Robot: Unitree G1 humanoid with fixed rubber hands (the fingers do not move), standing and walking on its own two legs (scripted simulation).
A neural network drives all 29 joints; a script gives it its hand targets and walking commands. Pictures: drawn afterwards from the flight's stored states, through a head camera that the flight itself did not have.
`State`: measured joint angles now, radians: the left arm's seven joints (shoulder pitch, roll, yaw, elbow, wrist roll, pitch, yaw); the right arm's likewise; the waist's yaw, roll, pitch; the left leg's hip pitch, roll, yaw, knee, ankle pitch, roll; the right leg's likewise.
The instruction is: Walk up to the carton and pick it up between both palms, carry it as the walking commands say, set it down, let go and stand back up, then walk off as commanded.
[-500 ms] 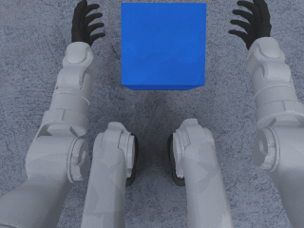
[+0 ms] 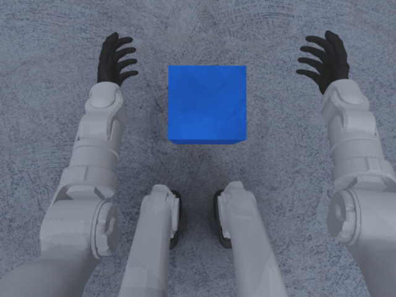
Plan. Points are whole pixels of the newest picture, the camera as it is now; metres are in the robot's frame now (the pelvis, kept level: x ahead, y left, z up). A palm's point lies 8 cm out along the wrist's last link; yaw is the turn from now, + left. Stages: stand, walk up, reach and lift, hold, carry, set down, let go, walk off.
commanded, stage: set down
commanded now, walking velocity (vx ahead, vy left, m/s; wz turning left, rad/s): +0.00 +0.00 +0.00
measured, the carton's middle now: (205, 111) +0.49 -0.04 -0.44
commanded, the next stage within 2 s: let go in 0.36 s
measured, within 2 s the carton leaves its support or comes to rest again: neither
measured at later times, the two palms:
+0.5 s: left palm (78, 66) +0.48 +0.15 +0.01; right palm (373, 56) +0.47 -0.25 +0.01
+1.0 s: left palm out of the picture +0.33 +0.21 +0.11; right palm out of the picture +0.31 -0.24 +0.11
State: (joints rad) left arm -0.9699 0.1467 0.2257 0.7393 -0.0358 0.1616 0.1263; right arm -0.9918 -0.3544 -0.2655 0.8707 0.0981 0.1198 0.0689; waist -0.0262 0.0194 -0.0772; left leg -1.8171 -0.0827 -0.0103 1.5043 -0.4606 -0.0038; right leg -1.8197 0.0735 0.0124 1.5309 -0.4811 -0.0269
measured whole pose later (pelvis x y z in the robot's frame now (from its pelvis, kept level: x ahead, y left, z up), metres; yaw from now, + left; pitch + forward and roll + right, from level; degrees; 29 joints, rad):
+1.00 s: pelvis +0.09 +0.00 +0.20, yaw -1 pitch +17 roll +1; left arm 0.00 0.18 0.08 0.51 0.01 0.02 -0.01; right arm -0.02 -0.21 -0.10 0.55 0.01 0.00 0.06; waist -0.03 -0.01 -0.04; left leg -0.61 -0.06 -0.06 0.60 -0.28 0.01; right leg -0.61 0.06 0.05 0.62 -0.30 -0.03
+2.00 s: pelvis +0.14 +0.01 +0.21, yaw -4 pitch +4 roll +0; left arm 0.33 0.27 0.00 0.77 0.03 -0.05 0.02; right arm 0.31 -0.28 -0.01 0.69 -0.03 -0.05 -0.03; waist -0.01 0.00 -0.11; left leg -0.22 -0.04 -0.01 0.53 -0.37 0.04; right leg -0.23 0.08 0.11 0.53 -0.36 -0.03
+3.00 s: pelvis +0.13 +0.02 +0.21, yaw -6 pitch -1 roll +0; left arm 0.35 0.18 -0.05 1.11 0.01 0.01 0.05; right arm 0.38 -0.19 0.05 1.07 -0.02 0.00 -0.05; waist -0.01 0.00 -0.01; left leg -0.12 -0.04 0.02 0.46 -0.33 0.05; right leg -0.14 0.08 0.14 0.48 -0.32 -0.02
